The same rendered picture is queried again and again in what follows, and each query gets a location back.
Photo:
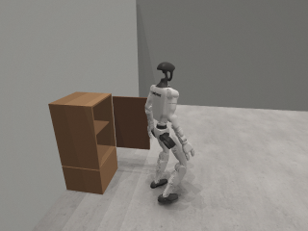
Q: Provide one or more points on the left robot upper arm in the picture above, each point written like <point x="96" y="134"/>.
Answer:
<point x="148" y="104"/>

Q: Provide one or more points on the right robot upper arm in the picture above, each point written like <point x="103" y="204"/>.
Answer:
<point x="172" y="96"/>

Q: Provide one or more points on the right robot forearm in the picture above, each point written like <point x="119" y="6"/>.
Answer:
<point x="177" y="129"/>

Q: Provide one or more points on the right robot hand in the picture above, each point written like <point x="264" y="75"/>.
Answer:
<point x="187" y="147"/>

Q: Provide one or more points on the left robot hand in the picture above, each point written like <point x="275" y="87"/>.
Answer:
<point x="149" y="128"/>

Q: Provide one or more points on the left robot forearm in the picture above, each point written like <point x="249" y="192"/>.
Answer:
<point x="150" y="119"/>

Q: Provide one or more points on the cupboard door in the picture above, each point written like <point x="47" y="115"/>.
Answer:
<point x="131" y="122"/>

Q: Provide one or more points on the left robot shin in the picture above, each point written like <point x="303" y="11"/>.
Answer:
<point x="160" y="168"/>

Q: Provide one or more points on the robot left foot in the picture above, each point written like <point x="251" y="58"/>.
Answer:
<point x="162" y="182"/>

